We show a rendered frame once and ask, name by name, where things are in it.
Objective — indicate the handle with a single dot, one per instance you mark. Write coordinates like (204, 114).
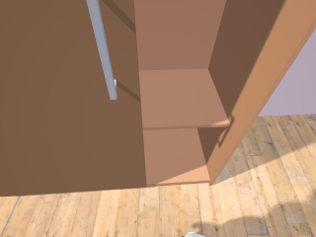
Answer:
(99, 32)

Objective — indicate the wardrobe door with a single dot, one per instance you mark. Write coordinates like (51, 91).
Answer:
(60, 132)

